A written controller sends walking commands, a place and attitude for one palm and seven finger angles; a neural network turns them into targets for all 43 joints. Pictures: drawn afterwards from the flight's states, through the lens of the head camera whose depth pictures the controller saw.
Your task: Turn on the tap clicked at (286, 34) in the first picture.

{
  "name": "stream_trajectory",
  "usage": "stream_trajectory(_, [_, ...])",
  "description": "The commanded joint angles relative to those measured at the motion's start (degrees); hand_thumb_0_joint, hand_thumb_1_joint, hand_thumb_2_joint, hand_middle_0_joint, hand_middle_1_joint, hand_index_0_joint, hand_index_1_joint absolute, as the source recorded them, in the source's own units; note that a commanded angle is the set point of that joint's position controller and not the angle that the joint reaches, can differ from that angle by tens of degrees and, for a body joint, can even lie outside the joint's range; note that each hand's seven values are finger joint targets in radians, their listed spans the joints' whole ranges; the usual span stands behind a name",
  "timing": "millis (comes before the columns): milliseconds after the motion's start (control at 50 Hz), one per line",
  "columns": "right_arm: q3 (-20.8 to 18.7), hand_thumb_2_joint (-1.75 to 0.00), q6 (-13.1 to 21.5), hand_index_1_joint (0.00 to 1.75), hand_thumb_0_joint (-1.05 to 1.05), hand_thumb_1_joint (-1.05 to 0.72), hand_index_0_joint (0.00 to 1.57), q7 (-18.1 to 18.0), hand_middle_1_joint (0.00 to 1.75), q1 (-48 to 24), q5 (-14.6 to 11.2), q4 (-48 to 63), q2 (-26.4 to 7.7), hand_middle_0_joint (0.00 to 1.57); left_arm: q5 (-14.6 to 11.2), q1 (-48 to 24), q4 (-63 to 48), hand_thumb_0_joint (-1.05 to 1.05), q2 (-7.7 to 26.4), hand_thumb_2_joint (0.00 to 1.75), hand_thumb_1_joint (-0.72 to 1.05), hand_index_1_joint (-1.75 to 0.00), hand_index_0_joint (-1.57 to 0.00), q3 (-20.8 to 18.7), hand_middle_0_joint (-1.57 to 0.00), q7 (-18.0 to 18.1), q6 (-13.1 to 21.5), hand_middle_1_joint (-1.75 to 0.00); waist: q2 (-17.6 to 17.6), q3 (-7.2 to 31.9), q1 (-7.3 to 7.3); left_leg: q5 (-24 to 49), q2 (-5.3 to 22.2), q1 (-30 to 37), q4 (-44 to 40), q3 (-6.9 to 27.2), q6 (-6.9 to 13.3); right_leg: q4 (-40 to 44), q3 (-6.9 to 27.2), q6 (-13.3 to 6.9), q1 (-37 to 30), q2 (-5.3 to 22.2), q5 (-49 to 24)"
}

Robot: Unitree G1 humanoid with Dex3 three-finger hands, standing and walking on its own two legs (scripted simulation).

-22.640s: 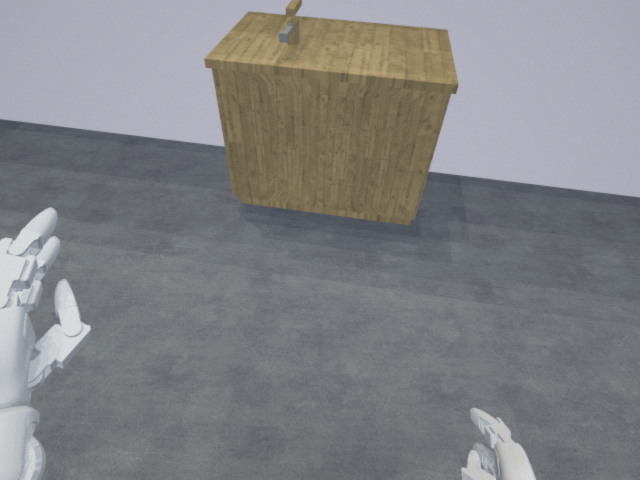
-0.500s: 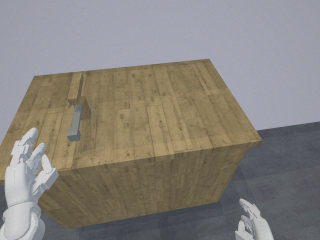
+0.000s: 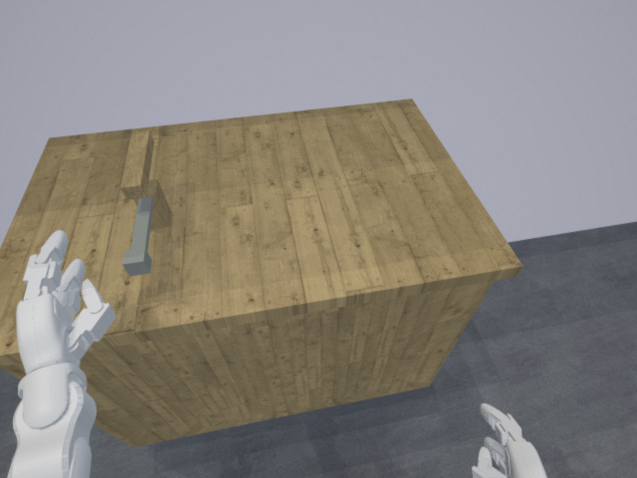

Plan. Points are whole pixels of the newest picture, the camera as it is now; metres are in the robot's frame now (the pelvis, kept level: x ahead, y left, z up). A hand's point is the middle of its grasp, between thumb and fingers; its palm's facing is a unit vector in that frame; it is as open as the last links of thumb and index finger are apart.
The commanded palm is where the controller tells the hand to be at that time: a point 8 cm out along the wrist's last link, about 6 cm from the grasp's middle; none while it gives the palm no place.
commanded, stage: reach beside the lever's end, fingers flat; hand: left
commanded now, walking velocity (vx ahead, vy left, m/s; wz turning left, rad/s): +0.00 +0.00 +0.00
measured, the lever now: (137, 262) +0.37 +0.29 +0.04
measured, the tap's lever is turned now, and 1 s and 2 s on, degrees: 0 0 5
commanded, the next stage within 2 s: push the lever round in 1.06 s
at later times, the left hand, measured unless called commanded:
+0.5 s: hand (109, 287) +0.32 +0.30 +0.05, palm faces +0.50 -0.86 -0.08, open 7.8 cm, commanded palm +0.28 +0.34 +0.05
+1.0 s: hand (114, 278) +0.35 +0.31 +0.04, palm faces +0.50 -0.86 -0.09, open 7.8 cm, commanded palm +0.30 +0.35 +0.04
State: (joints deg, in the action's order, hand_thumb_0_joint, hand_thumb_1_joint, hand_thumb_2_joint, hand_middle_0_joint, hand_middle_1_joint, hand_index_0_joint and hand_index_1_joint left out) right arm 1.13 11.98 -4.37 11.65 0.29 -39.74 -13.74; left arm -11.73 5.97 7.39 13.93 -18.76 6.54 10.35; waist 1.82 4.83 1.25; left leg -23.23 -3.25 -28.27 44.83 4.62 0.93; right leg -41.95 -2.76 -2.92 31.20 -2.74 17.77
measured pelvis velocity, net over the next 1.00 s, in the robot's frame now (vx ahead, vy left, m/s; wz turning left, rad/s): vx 0.00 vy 0.01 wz -0.03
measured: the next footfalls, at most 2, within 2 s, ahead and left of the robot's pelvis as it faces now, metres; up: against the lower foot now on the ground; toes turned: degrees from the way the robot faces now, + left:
none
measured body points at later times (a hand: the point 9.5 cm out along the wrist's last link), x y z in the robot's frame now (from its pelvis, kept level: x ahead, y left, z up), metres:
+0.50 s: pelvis -0.01 +0.00 -0.01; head +0.04 +0.00 +0.43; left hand +0.29 +0.35 +0.06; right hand +0.13 -0.26 -0.12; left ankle -0.01 +0.11 -0.71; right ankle +0.04 -0.09 -0.71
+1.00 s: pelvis +0.00 +0.01 -0.02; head +0.06 +0.01 +0.43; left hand +0.32 +0.36 +0.05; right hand +0.10 -0.25 -0.13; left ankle -0.01 +0.11 -0.71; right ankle +0.03 -0.09 -0.71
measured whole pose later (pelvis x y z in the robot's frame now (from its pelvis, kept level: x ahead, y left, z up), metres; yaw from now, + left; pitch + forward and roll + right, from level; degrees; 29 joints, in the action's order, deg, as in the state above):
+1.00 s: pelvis +0.00 +0.01 -0.02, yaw -2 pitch +14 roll -2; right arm 0.4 5.1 -2.7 16.2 0.8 -39.1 -14.2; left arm -10.3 -11.0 32.8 20.7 -28.6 2.1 19.0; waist 1.1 7.6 -2.2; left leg -26.8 -2.3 -40.5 53.5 3.4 1.4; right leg -49.0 -2.2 -2.5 43.3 -3.9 19.8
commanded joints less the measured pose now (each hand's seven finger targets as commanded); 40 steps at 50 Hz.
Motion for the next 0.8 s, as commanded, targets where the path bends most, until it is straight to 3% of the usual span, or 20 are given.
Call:
stream_trajectory(0, [-2.8, -0.9, 2.1, 0.3, 0.0, -0.9, 0.2, -0.9, 0.3, -3.3, -0.3, 7.9, -7.5, 0.2, 0.4, -11.0, -9.2, 0.0, 12.4, 0.9, 0.9, -0.2, -0.17, -6.1, -0.17, 0.6, 5.3, -0.2, -0.4, 11.2, 0.22, 13.7, 1.3, -1.8, -6.5, -0.9, -1.5, 4.5, 1.3, 1.0, -10.7, 1.9, -7.8])
stream_trajectory(60, [-2.8, -0.9, 1.7, 0.3, 0.0, -0.9, 0.2, -0.9, 0.3, -3.1, -0.2, 7.6, -7.4, 0.2, 0.7, -14.0, -7.7, 0.0, 13.7, 0.9, 0.9, -0.2, -0.17, -6.8, -0.17, 0.2, 6.7, -0.2, 1.9, 11.1, -0.23, 12.7, 1.2, -2.5, -5.9, -1.1, -1.1, 4.3, 1.9, 1.0, -10.0, 2.0, -7.1])
stream_trajectory(120, [-2.8, -0.9, 1.6, 0.3, 0.0, -0.9, 0.2, -1.0, 0.3, -2.6, -0.1, 7.2, -7.8, 0.2, 0.3, -16.5, -4.4, 0.0, 13.6, 0.9, 0.9, -0.19, -0.16, -6.4, -0.16, -0.6, 7.7, -0.19, -0.1, 11.1, -0.78, 11.2, 1.2, -4.0, -5.2, -1.0, -0.7, 3.9, 2.1, 1.1, -9.2, 1.9, -6.3])
stream_trajectory(140, [-3.0, -0.9, 1.4, 0.3, 0.0, -0.9, 0.2, -1.2, 0.3, -2.5, -0.3, 7.1, -7.9, 0.2, 0.4, -16.8, -3.2, 0.0, 15.8, 0.9, 0.9, -0.19, -0.16, -8.6, -0.16, -0.8, 7.8, -0.19, 1.1, 11.7, -0.47, 10.4, 1.3, -4.7, -4.9, -1.2, -0.4, 3.8, 2.5, 1.2, -9.3, 2.0, -5.7])
stream_trajectory(200, [-2.9, -0.9, 1.2, 0.3, 0.0, -0.9, 0.2, -1.4, 0.3, -2.2, -0.3, 6.9, -8.0, 0.2, 0.2, -20.9, -0.8, 0.0, 16.0, 0.9, 0.9, -0.18, -0.16, -7.9, -0.16, -1.9, 8.6, -0.18, 0.9, 12.2, -1.16, 8.5, 1.1, -5.9, -4.3, -1.2, -0.1, 3.7, 3.0, 1.4, -8.9, 2.0, -4.1])
stream_trajectory(220, [-2.9, -0.9, 1.1, 0.3, 0.0, -0.9, 0.2, -1.4, 0.3, -2.0, -0.3, 6.7, -8.1, 0.2, 0.2, -22.6, -0.3, 0.0, 16.4, 0.9, 0.9, -0.18, -0.16, -7.9, -0.16, -2.1, 8.8, -0.18, 1.5, 12.5, -1.48, 8.5, 1.1, -5.9, -4.0, -1.2, -0.1, 3.5, 3.1, 1.4, -8.5, 2.0, -4.2])
stream_trajectory(240, [-3.0, -0.9, 1.0, 0.3, 0.0, -0.9, 0.2, -1.4, 0.3, -1.6, -0.4, 6.6, -8.0, 0.2, 0.5, -22.3, 0.1, 0.0, 18.0, 0.9, 0.9, -0.17, -0.16, -9.4, -0.16, -2.2, 9.1, -0.17, 3.4, 13.7, -0.74, 9.1, 1.2, -5.7, -3.9, -1.2, -0.1, 3.1, 3.2, 1.2, -9.0, 2.0, -4.7])
stream_trajectory(260, [-2.8, -0.9, 0.9, 0.3, 0.0, -0.9, 0.2, -1.4, 0.3, -1.4, -0.3, 6.7, -8.0, 0.2, 0.6, -23.6, 0.5, 0.0, 17.2, 0.9, 0.9, -0.17, -0.16, -8.0, -0.16, -2.4, 9.3, -0.17, 3.5, 13.9, -1.41, 9.3, 1.2, -5.6, -3.8, -1.1, -0.1, 2.8, 3.0, 1.2, -8.6, 2.0, -4.9])
stream_trajectory(300, [-3.0, -0.9, 0.7, 0.3, 0.0, -0.9, 0.2, -1.3, 0.3, -0.8, -0.3, 6.6, -8.4, 0.2, 0.4, -23.7, 3.6, 0.0, 17.8, 0.9, 0.9, -0.17, -0.16, -8.8, -0.16, -2.7, 9.5, -0.17, 0.9, 13.6, -1.5, 8.5, 1.3, -7.1, -3.3, -1.1, 0.1, 2.7, 3.1, 1.4, -8.3, 1.9, -4.6])
stream_trajectory(360, [-3.0, -0.9, 0.0, 0.3, 0.0, -0.9, 0.2, -1.3, 0.3, 0.2, -0.3, 6.5, -8.5, 0.2, 0.4, -26.4, 6.4, 0.0, 18.9, 0.9, 0.9, -0.16, -0.15, -9.6, -0.15, -3.2, 9.8, -0.16, 1.8, 14.5, -1.57, 9.2, 1.2, -8.3, -2.7, -1.3, 0.2, 1.9, 3.3, 1.5, -8.5, 2.0, -5.7])
stream_trajectory(400, [-3.2, -0.9, -0.6, 0.3, 0.0, -0.9, 0.2, -1.1, 0.3, 0.7, -0.2, 6.6, -8.8, 0.2, 0.2, -26.3, 8.9, 0.0, 20.7, 0.9, 0.9, -0.15, -0.15, -11.4, -0.15, -3.6, 9.8, -0.15, 0.0, 15.1, -1.39, 8.9, 1.2, -9.7, -2.0, -1.5, 0.5, 1.6, 3.6, 1.7, -8.6, 2.0, -5.7])
stream_trajectory(440, [-3.1, -0.9, -1.1, 0.3, 0.0, -0.9, 0.2, -1.1, 0.3, 1.1, -0.3, 6.4, -8.8, 0.2, 0.7, -28.5, 9.8, 0.0, 23.0, 0.9, 0.9, -0.15, -0.15, -13.1, -0.15, -3.8, 10.3, -0.15, 2.9, 15.0, -1.24, 8.7, 1.3, -10.5, -1.6, -1.6, 0.5, 1.1, 3.9, 1.5, -8.3, 2.1, -5.6])
stream_trajectory(480, [-3.2, -0.9, -1.3, 0.3, 0.0, -0.9, 0.2, -0.8, 0.3, 1.7, -0.1, 6.7, -8.8, 0.2, 0.8, -29.6, 10.4, 0.0, 21.8, 0.9, 0.9, -0.15, -0.15, -11.6, -0.15, -4.2, 10.9, -0.15, 3.3, 16.2, -1.5, 9.5, 1.3, -10.0, -1.2, -1.5, 0.4, 0.3, 3.6, 1.4, -7.6, 1.8, -6.3])
stream_trajectory(520, [-3.4, -0.9, -1.7, 0.3, 0.0, -0.9, 0.2, -0.6, 0.3, 2.6, 0.1, 6.5, -9.1, 0.2, 0.7, -30.3, 11.9, 0.0, 22.6, 0.9, 0.9, -0.15, -0.15, -12.6, -0.15, -4.3, 11.8, -0.15, 0.4, 17.1, -1.96, 10.3, 1.5, -10.8, -0.6, -1.4, 0.5, -0.5, 3.4, 1.6, -7.4, 1.6, -7.4])
stream_trajectory(540, [-3.5, -0.9, -2.0, 0.3, 0.0, -0.9, 0.2, -0.5, 0.3, 2.9, 0.1, 6.4, -9.2, 0.2, 1.0, -29.3, 12.6, 0.0, 23.8, 0.9, 0.9, -0.15, -0.15, -13.9, -0.15, -4.3, 12.1, -0.15, 2.6, 17.4, -1.29, 11.3, 1.6, -10.8, -0.3, -1.3, 0.4, -1.0, 3.4, 1.4, -7.4, 1.6, -8.1])
stream_trajectory(560, [-3.4, -0.9, -2.0, 0.3, 0.0, -0.9, 0.2, -0.3, 0.3, 3.0, 0.1, 6.4, -9.0, 0.2, 1.0, -31.3, 11.8, 0.0, 21.9, 0.9, 0.9, -0.15, -0.15, -11.7, -0.15, -4.6, 12.6, -0.15, 4.0, 17.6, -2.07, 12.1, 1.5, -10.0, 0.1, -1.5, 0.2, -1.5, 3.3, 1.4, -6.6, 1.6, -9.1])
stream_trajectory(680, [-3.7, -0.9, -3.2, 0.3, 0.0, -0.9, 0.2, -0.1, 0.3, 4.4, 0.1, 6.3, -9.8, 0.2, 1.1, -34.5, 16.2, 0.0, 23.9, 0.9, 0.9, -0.15, -0.15, -12.9, -0.15, -5.2, 13.1, -0.15, 1.3, 18.1, -2.67, 9.5, 1.7, -12.5, 0.9, -1.1, 0.3, -2.4, 3.2, 1.5, -4.4, 1.4, -6.2])
stream_trajectory(720, [-3.7, -0.9, -3.3, 0.3, 0.0, -0.9, 0.2, 0.0, 0.3, 4.5, 0.2, 6.8, -9.7, 0.2, 1.1, -34.5, 14.1, 0.0, 22.9, 0.9, 0.9, -0.15, -0.15, -11.7, -0.15, -5.1, 13.4, -0.15, 3.8, 20.1, -2.27, 10.9, 1.7, -10.7, 0.8, -1.1, 0.0, -2.5, 3.1, 1.3, -4.8, 1.2, -7.1])
stream_trajectory(740, [-3.8, -0.9, -3.4, 0.3, 0.0, -0.9, 0.2, 0.1, 0.3, 4.8, 0.3, 6.7, -9.8, 0.2, 1.7, -34.2, 13.2, 0.0, 24.3, 0.9, 0.9, -0.15, -0.15, -12.9, -0.15, -4.7, 13.6, -0.15, 5.3, 20.8, -1.94, 13.0, 1.9, -9.6, 0.8, -0.9, -0.3, -2.9, 2.8, 1.0, -4.9, 1.1, -8.3])
stream_trajectory(780, [-3.9, -0.9, -3.7, 0.3, 0.0, -0.9, 0.2, 0.4, 0.3, 5.2, 0.5, 6.8, -9.6, 0.2, 1.7, -32.2, 12.9, 0.0, 23.2, 0.9, 0.9, -0.15, -0.15, -12.3, -0.15, -4.2, 13.7, -0.15, 4.4, 21.3, -1.84, 14.6, 2.0, -8.9, 0.8, -0.8, -0.6, -3.1, 2.4, 1.1, -5.1, 0.8, -9.3])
